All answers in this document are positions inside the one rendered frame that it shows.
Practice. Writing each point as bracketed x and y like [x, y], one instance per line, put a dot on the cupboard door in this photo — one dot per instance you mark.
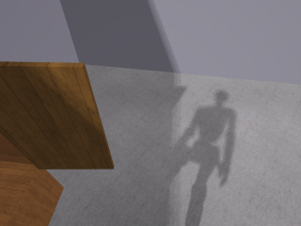
[48, 112]

